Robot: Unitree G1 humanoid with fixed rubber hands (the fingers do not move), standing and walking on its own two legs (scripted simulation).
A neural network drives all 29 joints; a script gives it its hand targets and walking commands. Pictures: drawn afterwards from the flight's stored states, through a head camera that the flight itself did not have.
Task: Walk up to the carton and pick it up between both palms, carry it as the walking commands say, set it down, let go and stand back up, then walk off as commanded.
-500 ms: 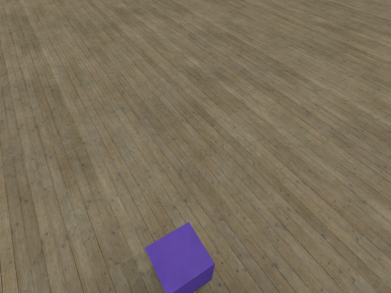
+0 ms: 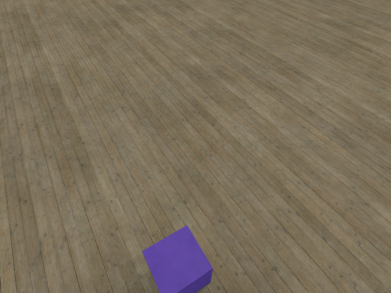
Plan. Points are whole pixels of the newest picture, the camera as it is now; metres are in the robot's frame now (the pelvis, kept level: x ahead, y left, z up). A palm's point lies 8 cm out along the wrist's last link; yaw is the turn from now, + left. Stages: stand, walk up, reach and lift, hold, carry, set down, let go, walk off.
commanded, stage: stand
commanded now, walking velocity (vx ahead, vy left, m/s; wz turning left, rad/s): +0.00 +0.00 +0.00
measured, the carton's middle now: (178, 267) +0.33 +0.09 -0.65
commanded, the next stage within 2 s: walk off in 1.20 s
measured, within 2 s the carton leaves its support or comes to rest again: neither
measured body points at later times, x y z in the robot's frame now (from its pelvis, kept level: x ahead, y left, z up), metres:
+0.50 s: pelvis +0.02 -0.01 +0.00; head +0.03 -0.01 +0.45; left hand +0.00 +0.20 -0.16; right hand -0.01 -0.22 -0.16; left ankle -0.04 +0.12 -0.74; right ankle +0.01 -0.10 -0.74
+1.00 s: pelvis +0.03 -0.01 +0.00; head +0.04 -0.02 +0.45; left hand +0.00 +0.19 -0.16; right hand -0.01 -0.21 -0.17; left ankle -0.04 +0.12 -0.74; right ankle +0.01 -0.10 -0.74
